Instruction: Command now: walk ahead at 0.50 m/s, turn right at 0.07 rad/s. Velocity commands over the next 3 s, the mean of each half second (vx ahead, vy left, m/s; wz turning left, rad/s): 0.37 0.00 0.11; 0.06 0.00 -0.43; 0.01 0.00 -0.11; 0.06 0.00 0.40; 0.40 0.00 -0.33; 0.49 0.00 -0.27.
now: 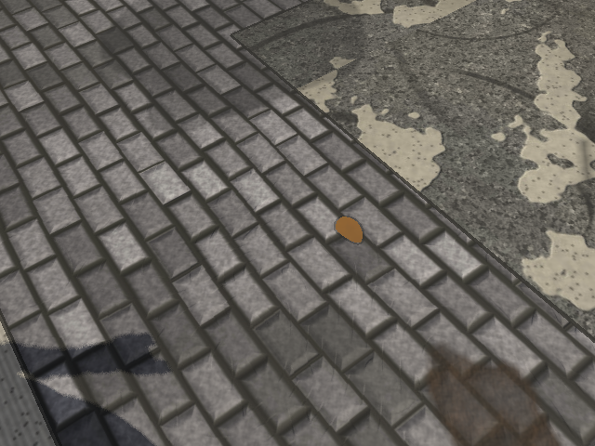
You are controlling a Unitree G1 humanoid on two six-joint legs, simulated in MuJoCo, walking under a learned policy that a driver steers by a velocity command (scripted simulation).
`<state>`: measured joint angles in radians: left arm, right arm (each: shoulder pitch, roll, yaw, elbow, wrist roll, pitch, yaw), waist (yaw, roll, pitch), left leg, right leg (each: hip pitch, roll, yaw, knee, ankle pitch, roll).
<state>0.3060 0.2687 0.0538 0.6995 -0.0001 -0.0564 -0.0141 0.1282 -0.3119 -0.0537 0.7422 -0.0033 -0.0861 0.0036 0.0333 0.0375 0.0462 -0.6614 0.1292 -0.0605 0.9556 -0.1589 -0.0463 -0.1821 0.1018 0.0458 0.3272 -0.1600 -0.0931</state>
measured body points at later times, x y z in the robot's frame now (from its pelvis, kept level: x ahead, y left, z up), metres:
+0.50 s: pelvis +0.25 +0.09 -0.01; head +0.29 +0.11 +0.44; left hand +0.32 +0.37 -0.14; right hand +0.42 -0.15 -0.11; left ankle +0.30 +0.17 -0.75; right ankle +0.28 -0.08 -0.68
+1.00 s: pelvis +0.34 +0.04 +0.00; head +0.38 +0.01 +0.44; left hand +0.52 +0.31 -0.09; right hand +0.45 -0.27 -0.13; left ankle +0.32 +0.19 -0.66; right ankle +0.34 -0.05 -0.75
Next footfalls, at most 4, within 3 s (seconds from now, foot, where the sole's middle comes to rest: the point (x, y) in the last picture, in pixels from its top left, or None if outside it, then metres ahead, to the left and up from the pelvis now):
0.28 left None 0.34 0.17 -0.78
0.84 right None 0.38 -0.06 -0.78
1.28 left None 0.44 0.18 -0.78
1.92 left None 0.39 0.21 -0.78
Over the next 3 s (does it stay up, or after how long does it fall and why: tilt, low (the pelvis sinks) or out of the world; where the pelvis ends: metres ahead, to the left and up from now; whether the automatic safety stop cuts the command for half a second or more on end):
stays up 0.90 0.07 -0.03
